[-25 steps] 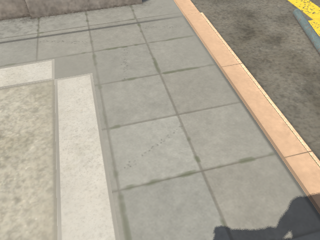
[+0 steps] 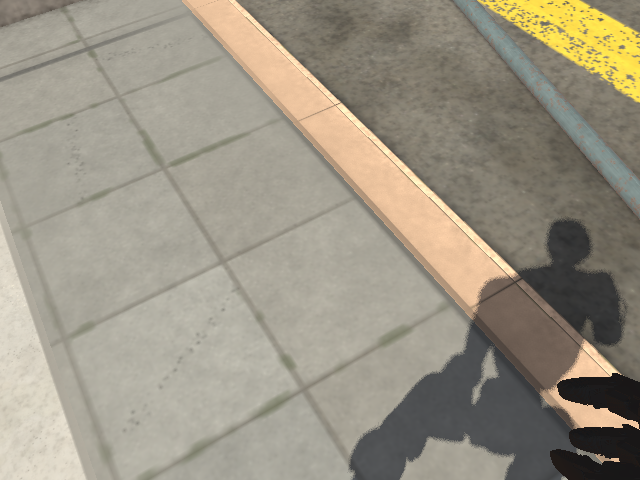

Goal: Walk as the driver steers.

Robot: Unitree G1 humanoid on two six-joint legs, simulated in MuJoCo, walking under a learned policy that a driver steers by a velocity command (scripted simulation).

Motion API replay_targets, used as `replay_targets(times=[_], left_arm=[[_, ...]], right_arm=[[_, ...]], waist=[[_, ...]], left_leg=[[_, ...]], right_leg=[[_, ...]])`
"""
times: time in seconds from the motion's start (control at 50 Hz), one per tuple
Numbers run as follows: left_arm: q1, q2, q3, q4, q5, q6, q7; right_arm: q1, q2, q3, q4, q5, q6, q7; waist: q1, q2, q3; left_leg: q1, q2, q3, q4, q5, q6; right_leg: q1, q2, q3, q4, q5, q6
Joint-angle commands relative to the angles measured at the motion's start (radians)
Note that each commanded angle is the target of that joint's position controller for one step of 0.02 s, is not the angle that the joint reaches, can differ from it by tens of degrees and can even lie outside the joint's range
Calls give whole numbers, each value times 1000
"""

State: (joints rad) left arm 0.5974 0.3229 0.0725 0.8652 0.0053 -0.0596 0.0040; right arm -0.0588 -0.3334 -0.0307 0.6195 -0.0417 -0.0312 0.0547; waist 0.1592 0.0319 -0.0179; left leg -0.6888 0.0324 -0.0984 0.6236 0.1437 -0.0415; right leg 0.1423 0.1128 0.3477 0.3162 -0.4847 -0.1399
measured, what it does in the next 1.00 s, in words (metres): goes down, turning left: left foot 0.12 m lower, then right foot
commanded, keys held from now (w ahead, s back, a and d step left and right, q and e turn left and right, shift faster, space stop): w+e+shift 0.02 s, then q+shift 0.80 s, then e+shift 0.16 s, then w+e+shift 0.02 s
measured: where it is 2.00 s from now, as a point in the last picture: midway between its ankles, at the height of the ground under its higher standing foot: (364, 297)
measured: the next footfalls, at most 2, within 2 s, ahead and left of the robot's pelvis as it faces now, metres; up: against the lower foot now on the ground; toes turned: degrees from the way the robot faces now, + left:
left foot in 0.12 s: +0.28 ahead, +0.15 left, -0.12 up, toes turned -6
right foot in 0.50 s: +0.52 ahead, +0.00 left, -0.12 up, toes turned +13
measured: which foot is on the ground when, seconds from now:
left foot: up 0.00-0.10, down 0.12-0.50, up 0.52-0.86, down 0.88-1.00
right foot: down 0.00-0.12, up 0.14-0.48, down 0.50-0.88, up 0.90-1.00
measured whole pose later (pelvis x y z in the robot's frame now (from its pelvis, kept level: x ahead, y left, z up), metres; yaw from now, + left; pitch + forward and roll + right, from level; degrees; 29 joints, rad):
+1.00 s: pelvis +0.36 +0.11 -0.09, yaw +28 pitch -1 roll -2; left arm 0.26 0.31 0.06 0.84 0.01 0.06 0.00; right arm 0.14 -0.26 -0.02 0.72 -0.04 0.06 0.00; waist 0.05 -0.05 0.05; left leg -0.23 -0.01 0.04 0.52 -0.28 0.06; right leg -0.45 -0.05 -0.03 0.90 -0.39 0.02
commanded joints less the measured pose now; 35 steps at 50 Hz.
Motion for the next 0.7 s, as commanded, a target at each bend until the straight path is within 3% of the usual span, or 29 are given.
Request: replay_targets(times=[0.02, 0.04, 0.06, 0.08, 0.1, 0.12, 0.14, 0.16, 0.18, 0.2, 0.22, 0.24, 0.26, 0.28, 0.3, 0.32, 0.36, 0.4, 0.46, 0.48, 0.5, 0.52, 0.54, 0.56, 0.58, 0.6, 0.62, 0.66, 0.7], left_arm=[[-60, 168, 47, -43, 3, -11, 16], [-92, 166, 46, -38, 8, -13, 23], [-75, 161, 42, -14, 14, -19, 26], [-55, 164, 41, 12, 22, -19, 34], [-73, 180, 46, 27, 16, -17, 38], [-122, 147, 41, 25, 2, -12, 36], [-90, 52, 22, 25, -8, -9, 34], [73, 19, -1, 17, -57, -18, 51], [21, 69, -11, 28, -56, -18, 55], [-66, 84, -22, 30, -18, -12, 44], [-215, 117, -19, 7, 39, -3, 26], [-304, 114, -16, -28, 75, -5, 10], [-344, 93, -26, -43, 86, 2, -2], [-409, 51, -39, -81, 76, 13, -9], [-437, 33, -52, -98, 60, 14, -12], [-448, 18, -64, -110, 40, 9, -13], [-465, 3, -77, -114, 11, 9, -7], [-505, 19, -75, -128, 11, 23, 4], [-477, 51, -66, -120, 27, 19, 21], [-438, 75, -60, -113, 35, 7, 29], [-383, 143, -46, -121, 40, -2, 40], [-362, 122, -48, -142, 21, 15, 28], [-367, 45, -58, -160, -7, 34, 23], [-454, 52, -43, -175, -10, 40, 32], [-526, -5, -56, -198, -6, 50, 42], [-565, -7, -58, -198, 8, 52, 50], [-566, 9, -51, -187, 20, 54, 53], [-552, 14, -42, -169, 24, 48, 55], [-541, 19, -35, -160, 29, 41, 50]], right_arm=[[-175, -75, -18, -110, 10, -35, -3], [-116, -68, -17, -83, 7, -46, -14], [-21, -61, -19, -41, -3, -60, -27], [136, -70, -30, 25, -5, -70, -44], [329, -94, -45, 99, -6, -77, -59], [531, -136, -66, 187, -12, -78, -66], [609, -186, -74, 225, -24, -80, -59], [668, -158, -60, 221, -13, -83, -40], [608, -146, -68, 199, 8, -76, -32], [500, -119, -67, 178, 15, -72, -43], [394, -57, -43, 172, 14, -72, -49], [433, -59, -33, 206, 28, -85, -53], [469, -46, -29, 248, 33, -85, -55], [483, -46, -29, 282, 41, -81, -56], [466, -56, -31, 286, 28, -75, -56], [445, -70, -34, 282, 17, -64, -55], [405, -73, -42, 263, 19, -41, -53], [424, -60, -44, 263, 39, -23, -51], [424, -59, -51, 253, 48, 3, -62], [438, -54, -53, 248, 54, 3, -62], [508, -19, -48, 221, 65, -2, -60], [706, 30, -42, 236, 90, 16, -83], [712, -40, -59, 265, 40, 41, -91], [663, -27, -59, 245, 31, 65, -92], [570, -46, -67, 232, 8, 85, -83], [514, -50, -75, 207, 9, 97, -70], [512, -29, -73, 201, 12, 109, -61], [487, -3, -68, 173, 27, 119, -51], [445, 13, -62, 143, 31, 122, -39]], waist=[[-26, -123, 131], [-51, -109, 133], [-70, -86, 79], [-125, -80, 9], [-220, -51, -53], [-312, 34, -84], [-270, 250, -90], [-189, 342, -298], [-237, 233, -395], [-223, 149, -331], [-205, -23, -200], [-207, 2, -85], [-193, 45, -33], [-162, 34, 13], [-146, 43, 14], [-133, 63, -9], [-120, 77, -66], [-126, 60, -67], [-100, 34, -31], [-85, -11, -31], [-99, -153, -120], [-160, -248, -299], [-163, -65, -270], [-169, -152, -233], [-177, -90, -113], [-190, -145, -30], [-203, -157, 4], [-220, -156, -3], [-220, -168, -28]], left_leg=[[148, -4, 4, -102, 48, 14], [217, 6, 25, -185, 81, 24], [333, -2, 53, -249, 166, 30], [458, 2, 50, -293, 234, 36], [632, 11, 77, -341, 339, 38], [826, 67, 58, -379, 399, 59], [1083, 176, 17, -70, 829, 71], [1391, 365, -236, 157, 1358, 187], [1420, 404, -388, 53, 1098, 313], [1239, 365, -415, -98, 724, 354], [962, 288, -381, -214, 457, 324], [827, 262, -372, -235, 583, 330], [739, 248, -359, -247, 684, 335], [623, 191, -304, -270, 656, 314], [551, 131, -259, -286, 680, 292], [505, 91, -216, -282, 729, 277], [407, 27, -170, -260, 664, 212], [358, 4, -208, -221, 505, 147], [341, -34, -297, -99, 245, 94], [309, -80, -280, 20, 114, 78], [236, -128, -192, 251, -300, 60], [236, -190, -52, 495, -937, 68], [222, -138, -5, 608, -916, 64], [156, -113, 55, 696, -812, 44], [147, -65, 61, 685, -718, 22], [161, -56, 62, 662, -675, 9], [197, -53, 77, 673, -652, -5], [237, -38, 90, 602, -610, -2], [252, -22, 102, 491, -583, 7]], right_leg=[[-194, -170, 168, 7, 529, -56], [-176, -152, 120, 52, 591, -31], [-126, -111, 77, 166, 684, -5], [-86, -81, 59, 368, 769, 9], [-120, -58, 11, 625, 787, 20], [-246, -6, -66, 949, 550, 43], [-602, 107, -138, 1329, -238, 64], [-849, 95, -93, 1478, -300, 88], [-965, 53, -124, 1467, -159, 100], [-958, -18, -191, 1382, -45, 110], [-868, -80, -239, 1241, 87, 105], [-853, -98, -237, 1118, 136, 108], [-835, -114, -248, 1047, 130, 118], [-793, -136, -245, 860, 136, 141], [-716, -116, -281, 728, 159, 153], [-639, -88, -305, 601, 208, 154], [-439, -35, -341, 435, 355, 142], [-346, -20, -324, 379, 476, 133], [-243, -48, -250, 227, 549, 118], [-153, -109, -207, 150, 669, 95], [4, -346, -45, 185, 1070, 40], [76, -634, 116, 232, 1392, -109], [2, -599, 84, 251, 1350, -128], [-91, -606, 123, 149, 956, -176], [-230, -502, 40, 44, 666, -141], [-330, -441, -61, -3, 588, -110], [-402, -413, -144, -20, 615, -106], [-436, -385, -248, -19, 628, -87], [-415, -388, -304, -12, 605, -74]])
Keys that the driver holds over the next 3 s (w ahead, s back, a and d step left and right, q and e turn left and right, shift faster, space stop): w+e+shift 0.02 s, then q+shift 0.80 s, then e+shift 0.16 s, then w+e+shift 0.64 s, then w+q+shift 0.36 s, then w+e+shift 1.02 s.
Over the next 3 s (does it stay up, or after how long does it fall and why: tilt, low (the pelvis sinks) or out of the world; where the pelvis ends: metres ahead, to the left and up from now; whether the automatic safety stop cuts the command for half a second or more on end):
stays up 1.93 -0.08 -0.22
